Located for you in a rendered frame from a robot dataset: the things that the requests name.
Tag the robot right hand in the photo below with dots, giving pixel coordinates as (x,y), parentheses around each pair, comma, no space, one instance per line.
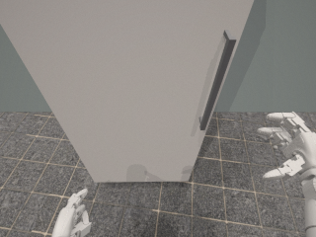
(304,144)

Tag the robot left hand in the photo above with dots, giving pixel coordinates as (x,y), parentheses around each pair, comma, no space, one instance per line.
(68,216)

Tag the robot right forearm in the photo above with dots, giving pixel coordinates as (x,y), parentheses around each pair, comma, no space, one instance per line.
(308,183)

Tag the handle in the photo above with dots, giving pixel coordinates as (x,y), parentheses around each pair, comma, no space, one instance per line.
(223,63)

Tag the fridge door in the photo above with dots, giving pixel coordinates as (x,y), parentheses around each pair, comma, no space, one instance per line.
(127,80)

